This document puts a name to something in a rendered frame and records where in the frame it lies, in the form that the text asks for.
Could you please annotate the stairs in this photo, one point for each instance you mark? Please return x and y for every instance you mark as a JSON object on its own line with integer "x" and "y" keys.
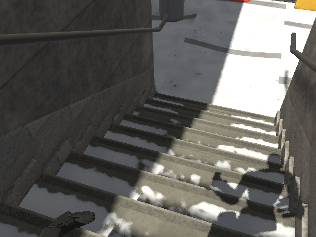
{"x": 174, "y": 168}

